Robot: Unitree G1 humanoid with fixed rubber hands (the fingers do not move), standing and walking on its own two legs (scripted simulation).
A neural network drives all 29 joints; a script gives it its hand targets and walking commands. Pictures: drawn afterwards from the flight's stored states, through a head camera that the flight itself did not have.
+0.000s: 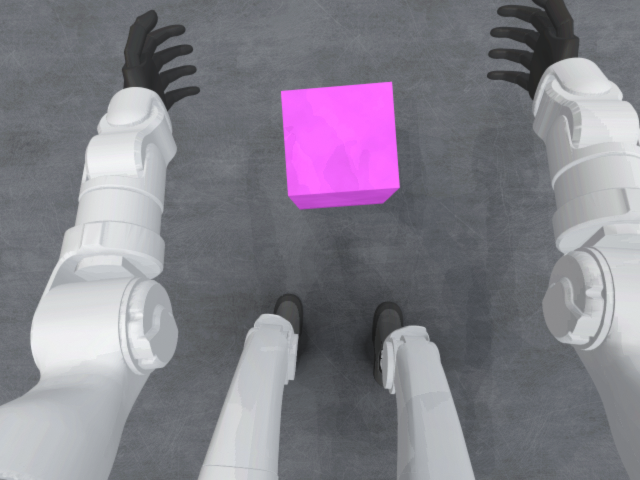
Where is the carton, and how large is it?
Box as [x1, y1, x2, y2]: [281, 82, 399, 209]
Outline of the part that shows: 391,82 281,91 288,195 300,209 382,203 399,187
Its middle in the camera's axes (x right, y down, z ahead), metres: +0.04 -0.19 +0.86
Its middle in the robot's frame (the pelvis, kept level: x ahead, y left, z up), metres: +0.56 +0.03 -0.54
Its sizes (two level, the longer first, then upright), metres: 0.210 0.200 0.250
